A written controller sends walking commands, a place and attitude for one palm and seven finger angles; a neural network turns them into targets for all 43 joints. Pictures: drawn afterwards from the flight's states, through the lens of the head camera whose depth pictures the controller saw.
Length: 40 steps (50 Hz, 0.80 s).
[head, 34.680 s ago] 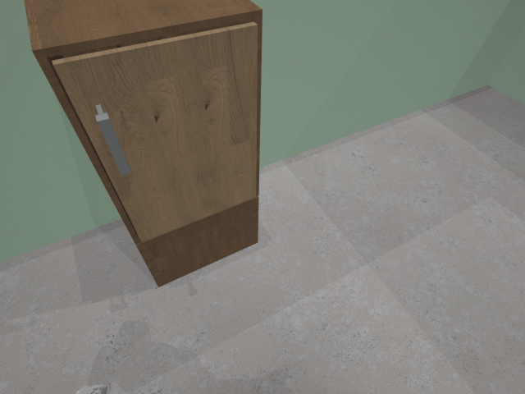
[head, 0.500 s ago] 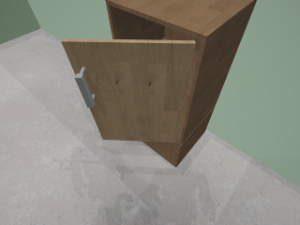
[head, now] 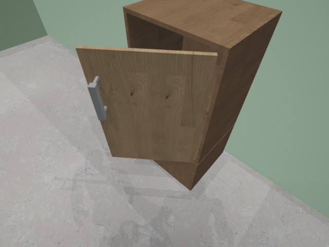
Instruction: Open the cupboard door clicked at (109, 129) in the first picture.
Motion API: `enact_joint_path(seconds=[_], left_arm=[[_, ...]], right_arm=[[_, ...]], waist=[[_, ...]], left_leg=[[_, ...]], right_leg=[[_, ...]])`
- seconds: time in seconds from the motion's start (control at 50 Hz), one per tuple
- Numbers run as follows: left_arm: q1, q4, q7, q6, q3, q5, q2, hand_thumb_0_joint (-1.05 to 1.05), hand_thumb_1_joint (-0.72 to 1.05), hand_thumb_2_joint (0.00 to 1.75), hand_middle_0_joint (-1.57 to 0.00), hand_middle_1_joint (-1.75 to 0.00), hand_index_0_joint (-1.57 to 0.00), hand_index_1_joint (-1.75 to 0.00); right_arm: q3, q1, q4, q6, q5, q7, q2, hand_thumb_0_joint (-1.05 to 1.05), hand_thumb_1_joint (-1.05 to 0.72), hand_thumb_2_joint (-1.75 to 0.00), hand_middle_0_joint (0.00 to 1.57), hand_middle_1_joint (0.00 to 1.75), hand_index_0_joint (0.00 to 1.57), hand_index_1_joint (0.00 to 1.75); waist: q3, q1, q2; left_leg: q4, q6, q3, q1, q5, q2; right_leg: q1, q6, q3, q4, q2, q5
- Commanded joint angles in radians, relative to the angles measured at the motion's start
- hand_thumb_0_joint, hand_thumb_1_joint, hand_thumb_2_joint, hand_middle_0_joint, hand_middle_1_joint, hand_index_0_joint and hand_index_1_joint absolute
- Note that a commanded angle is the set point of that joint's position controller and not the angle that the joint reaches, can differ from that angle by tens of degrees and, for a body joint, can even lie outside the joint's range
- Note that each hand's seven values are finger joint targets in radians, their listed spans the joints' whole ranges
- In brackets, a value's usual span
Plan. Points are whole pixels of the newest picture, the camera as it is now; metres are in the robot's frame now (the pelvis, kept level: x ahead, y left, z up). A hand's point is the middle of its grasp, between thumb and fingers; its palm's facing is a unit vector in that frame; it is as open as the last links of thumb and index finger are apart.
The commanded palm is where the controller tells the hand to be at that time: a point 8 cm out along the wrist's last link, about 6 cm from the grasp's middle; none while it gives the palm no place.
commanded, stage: look again from close up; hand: left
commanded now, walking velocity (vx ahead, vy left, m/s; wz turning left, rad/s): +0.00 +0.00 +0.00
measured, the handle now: (99, 98) +0.57 +0.25 +0.01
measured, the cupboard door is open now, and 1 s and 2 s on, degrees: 38 38 38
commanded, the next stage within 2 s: shuffle to correct the standing spot in 0.36 s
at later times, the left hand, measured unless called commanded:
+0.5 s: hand out of the picture +0.00 +0.25 -0.16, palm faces -0.01 -0.96 -0.28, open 7.4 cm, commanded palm none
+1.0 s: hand out of the picture +0.00 +0.24 -0.18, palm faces +0.00 -0.99 -0.13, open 7.4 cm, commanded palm none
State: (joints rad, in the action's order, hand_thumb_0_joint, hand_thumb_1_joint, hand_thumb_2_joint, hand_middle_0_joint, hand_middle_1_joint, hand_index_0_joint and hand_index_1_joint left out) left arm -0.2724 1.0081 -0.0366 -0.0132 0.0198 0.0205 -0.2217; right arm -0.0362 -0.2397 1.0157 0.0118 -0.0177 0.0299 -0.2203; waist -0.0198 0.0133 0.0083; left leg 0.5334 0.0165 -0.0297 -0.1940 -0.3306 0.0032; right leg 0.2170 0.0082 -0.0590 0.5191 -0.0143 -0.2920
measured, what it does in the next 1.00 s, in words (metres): lifts its right foot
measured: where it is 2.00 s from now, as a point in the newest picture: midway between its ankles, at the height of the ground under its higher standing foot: outside the picture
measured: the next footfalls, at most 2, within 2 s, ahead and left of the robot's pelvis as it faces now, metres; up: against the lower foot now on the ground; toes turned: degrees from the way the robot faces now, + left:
right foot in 1.46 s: +0.03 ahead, -0.07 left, +0.00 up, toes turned -1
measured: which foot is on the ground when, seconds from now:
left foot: down 0.00-1.00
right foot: down 0.00-0.80, up 0.82-1.00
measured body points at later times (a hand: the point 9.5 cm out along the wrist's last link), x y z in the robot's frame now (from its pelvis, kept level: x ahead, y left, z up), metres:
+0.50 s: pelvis -0.05 +0.03 +0.01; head -0.07 +0.04 +0.46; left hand +0.00 +0.30 -0.14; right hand +0.03 -0.24 -0.13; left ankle -0.03 +0.11 -0.73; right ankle -0.01 -0.12 -0.73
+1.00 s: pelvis +0.00 +0.09 +0.01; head +0.00 +0.11 +0.46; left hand +0.00 +0.30 -0.16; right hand -0.10 -0.12 -0.13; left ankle -0.03 +0.11 -0.73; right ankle +0.01 -0.07 -0.67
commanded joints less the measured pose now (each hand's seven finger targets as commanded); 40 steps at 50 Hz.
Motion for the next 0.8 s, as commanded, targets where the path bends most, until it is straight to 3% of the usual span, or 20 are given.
enact_joint_path(seconds=[0.0, 0.06, 0.1, 0.16, 0.28, 0.38, 0.44, 0.52, 0.56, 0.66, 0.7, 0.72, 0.74, 0.76, 0.78], left_arm=[[0.007, -0.095, -0.004, -0.02, 0.029, -0.004, -0.158, 0.0, 0.9, 0.9, -0.2, -0.3, -0.2, -0.3], [0.027, -0.095, 0.001, -0.016, 0.027, -0.005, -0.185, 0.0, 0.9, 0.9, -0.2, -0.3, -0.2, -0.3], [0.035, -0.095, 0.004, -0.015, 0.022, -0.004, -0.187, 0.0, 0.9, 0.9, -0.2, -0.3, -0.2, -0.3], [0.066, -0.092, 0.01, -0.011, 0.018, -0.004, -0.208, 0.0, 0.9, 0.9, -0.2, -0.3, -0.2, -0.3], [0.081, -0.076, 0.017, -0.009, 0.011, -0.002, -0.22, 0.0, 0.9, 0.9, -0.2, -0.3, -0.2, -0.3], [0.07, -0.057, 0.018, -0.004, 0.005, 0.001, -0.209, 0.0, 0.9, 0.9, -0.2, -0.3, -0.2, -0.3], [0.056, -0.043, 0.016, -0.005, 0.003, 0.001, -0.204, 0.0, 0.9, 0.9, -0.2, -0.3, -0.2, -0.3], [-0.015, -0.012, 0.011, 0.012, -0.01, 0.007, -0.131, 0.0, 0.9, 0.9, -0.2, -0.3, -0.2, -0.3], [-0.051, -0.006, 0.012, 0.018, -0.004, 0.01, -0.134, 0.0, 0.9, 0.9, -0.2, -0.3, -0.2, -0.3], [-0.112, -0.001, 0.006, 0.011, 0.023, 0.0, -0.152, 0.0, 0.9, 0.9, -0.2, -0.3, -0.2, -0.3], [-0.106, -0.01, 0.002, 0.011, 0.031, 0.0, -0.151, 0.0, 0.9, 0.9, -0.2, -0.3, -0.2, -0.3], [-0.09, -0.015, 0.002, 0.015, 0.033, 0.001, -0.14, 0.0, 0.9, 0.9, -0.2, -0.3, -0.2, -0.3], [-0.068, -0.02, 0.004, 0.021, 0.032, 0.004, -0.121, 0.0, 0.9, 0.9, -0.2, -0.3, -0.2, -0.3], [-0.058, -0.03, 0.006, 0.026, 0.029, 0.008, -0.086, 0.0, 0.9, 0.9, -0.2, -0.3, -0.2, -0.3], [-0.047, -0.039, 0.009, 0.027, 0.02, 0.012, -0.033, 0.0, 0.9, 0.9, -0.2, -0.3, -0.2, -0.3]], right_arm=[[-0.025, 0.013, -0.086, 0.022, -0.001, 0.006, -0.147, 0.0, -0.9, -0.9, 0.2, 0.3, 0.2, 0.3], [-0.023, 0.054, -0.09, 0.023, -0.001, 0.002, -0.188, 0.0, -0.9, -0.9, 0.2, 0.3, 0.2, 0.3], [-0.019, 0.072, -0.092, 0.022, -0.002, -0.004, -0.19, 0.0, -0.9, -0.9, 0.2, 0.3, 0.2, 0.3], [-0.015, 0.096, -0.093, 0.02, -0.002, -0.01, -0.218, 0.0, -0.9, -0.9, 0.2, 0.3, 0.2, 0.3], [-0.009, 0.116, -0.084, 0.022, -0.001, -0.018, -0.238, 0.0, -0.9, -0.9, 0.2, 0.3, 0.2, 0.3], [-0.007, 0.105, -0.067, 0.018, -0.001, -0.022, -0.238, 0.0, -0.9, -0.9, 0.2, 0.3, 0.2, 0.3], [-0.005, 0.094, -0.05, 0.018, 0.001, -0.024, -0.228, 0.0, -0.9, -0.9, 0.2, 0.3, 0.2, 0.3], [0.011, 0.012, -0.009, -0.008, -0.003, -0.027, -0.149, 0.0, -0.9, -0.9, 0.2, 0.3, 0.2, 0.3], [0.01, -0.01, -0.002, -0.019, -0.007, -0.028, -0.143, 0.0, -0.9, -0.9, 0.2, 0.3, 0.2, 0.3], [0.015, -0.087, 0.012, -0.013, -0.005, -0.023, -0.081, 0.0, -0.9, -0.9, 0.2, 0.3, 0.2, 0.3], [0.011, -0.13, 0.017, -0.011, -0.002, -0.023, -0.07, 0.0, -0.9, -0.9, 0.2, 0.3, 0.2, 0.3], [0.009, -0.161, 0.026, -0.012, -0.002, -0.023, -0.063, 0.0, -0.9, -0.9, 0.2, 0.3, 0.2, 0.3], [0.005, -0.195, 0.036, -0.012, -0.003, -0.023, -0.064, 0.0, -0.9, -0.9, 0.2, 0.3, 0.2, 0.3], [-0.001, -0.235, 0.042, -0.009, -0.005, -0.021, -0.078, 0.0, -0.9, -0.9, 0.2, 0.3, 0.2, 0.3], [-0.012, -0.277, 0.051, -0.004, -0.009, -0.016, -0.118, 0.0, -0.9, -0.9, 0.2, 0.3, 0.2, 0.3]], waist=[[0.033, -0.006, -0.016], [0.004, -0.013, 0.018], [0.005, -0.017, 0.007], [-0.026, -0.014, 0.003], [-0.021, -0.016, 0.011], [-0.035, -0.018, 0.009], [-0.021, -0.021, 0.001], [-0.045, -0.02, -0.019], [-0.084, -0.025, -0.044], [-0.081, -0.024, -0.16], [-0.068, -0.008, -0.135], [-0.074, 0.008, -0.1], [-0.117, 0.023, -0.041], [-0.136, 0.036, 0.056], [-0.168, 0.05, 0.209]], left_leg=[[-0.055, 0.034, 0.074, -0.012, 0.355, 0.086], [-0.093, 0.038, 0.096, -0.024, 0.351, 0.102], [-0.114, 0.04, 0.1, -0.023, 0.31, 0.104], [-0.162, 0.037, 0.112, -0.046, 0.189, 0.104], [-0.228, 0.033, 0.135, -0.062, 0.085, 0.106], [-0.277, 0.031, 0.153, -0.089, -0.018, 0.109], [-0.28, 0.03, 0.153, -0.088, -0.011, 0.108], [-0.267, 0.023, 0.129, -0.118, -0.18, 0.083], [-0.232, 0.026, 0.115, -0.154, -0.237, 0.063], [-0.006, 0.011, 0.004, -0.162, -0.055, 0.0], [0.0, 0.014, -0.005, -0.106, -0.057, 0.007], [-0.04, 0.015, 0.0, -0.059, -0.092, 0.01], [-0.101, 0.022, 0.034, -0.04, -0.151, 0.025], [-0.205, 0.042, 0.124, -0.029, -0.25, 0.084], [-0.374, 0.082, 0.309, -0.042, -0.41, 0.203]], right_leg=[[-0.043, 0.057, 0.114, -0.047, -0.109, 0.4], [-0.031, 0.042, 0.104, -0.064, -0.096, 0.294], [-0.038, 0.036, 0.104, -0.088, -0.094, 0.241], [-0.021, 0.027, 0.113, -0.126, -0.093, 0.127], [-0.041, 0.012, 0.105, -0.155, -0.094, 0.082], [-0.045, 0.005, 0.096, -0.165, -0.096, 0.061], [-0.063, 0.003, 0.091, -0.169, -0.102, 0.075], [-0.035, -0.002, 0.094, -0.182, -0.103, -0.119], [0.004, 0.006, 0.132, -0.211, -0.113, -0.236], [-0.006, 0.092, 0.286, -0.288, -0.23, -0.295], [0.044, 0.101, 0.259, -0.268, -0.235, -0.308], [0.113, 0.093, 0.228, -0.241, -0.218, -0.346], [0.183, 0.077, 0.178, -0.186, -0.172, -0.356], [0.227, 0.05, 0.097, -0.068, -0.1, -0.316], [0.27, 0.013, -0.031, 0.149, -0.008, -0.21]])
